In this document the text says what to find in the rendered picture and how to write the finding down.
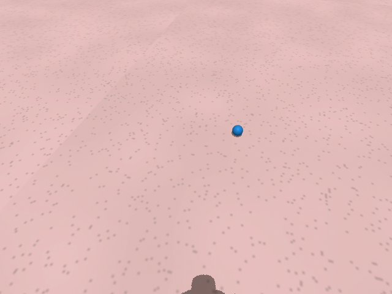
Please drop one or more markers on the ball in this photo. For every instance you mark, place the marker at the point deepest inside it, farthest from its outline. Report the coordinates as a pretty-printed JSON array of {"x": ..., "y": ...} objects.
[{"x": 237, "y": 130}]

